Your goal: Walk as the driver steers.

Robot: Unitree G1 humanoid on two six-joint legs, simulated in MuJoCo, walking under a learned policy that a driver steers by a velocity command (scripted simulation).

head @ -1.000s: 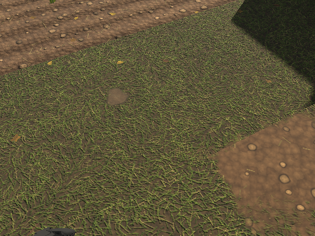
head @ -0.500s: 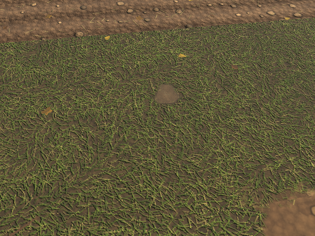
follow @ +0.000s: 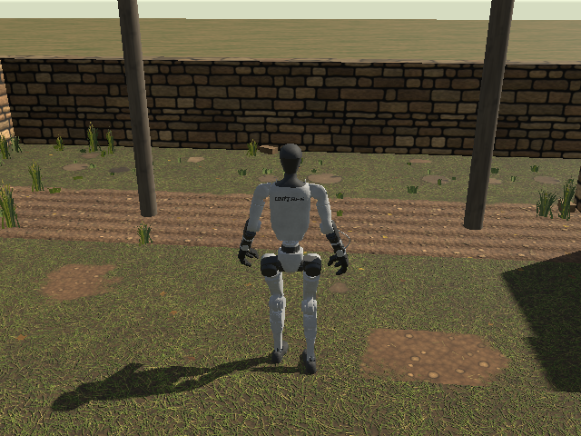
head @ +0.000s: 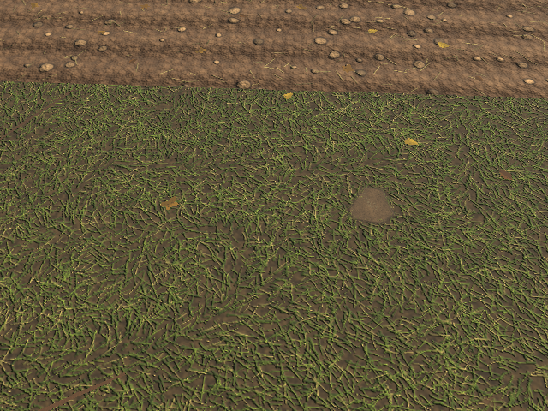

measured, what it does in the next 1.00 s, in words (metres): steps on the spot: right foot, then left foot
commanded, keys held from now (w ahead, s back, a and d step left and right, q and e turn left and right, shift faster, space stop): q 0.16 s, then no key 0.10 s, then w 0.12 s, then no key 0.62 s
